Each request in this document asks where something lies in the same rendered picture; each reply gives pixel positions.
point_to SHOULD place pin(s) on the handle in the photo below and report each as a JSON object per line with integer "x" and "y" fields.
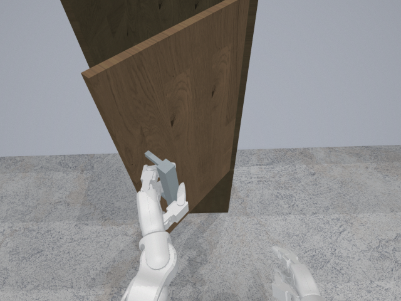
{"x": 168, "y": 177}

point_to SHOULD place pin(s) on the right robot hand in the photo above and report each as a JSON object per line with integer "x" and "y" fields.
{"x": 295, "y": 285}

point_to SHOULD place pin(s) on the left robot forearm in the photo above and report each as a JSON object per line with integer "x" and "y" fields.
{"x": 158, "y": 266}

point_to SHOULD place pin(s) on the left robot hand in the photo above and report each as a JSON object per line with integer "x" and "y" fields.
{"x": 150, "y": 214}

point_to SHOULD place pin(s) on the cupboard door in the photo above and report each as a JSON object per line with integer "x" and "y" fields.
{"x": 175, "y": 95}

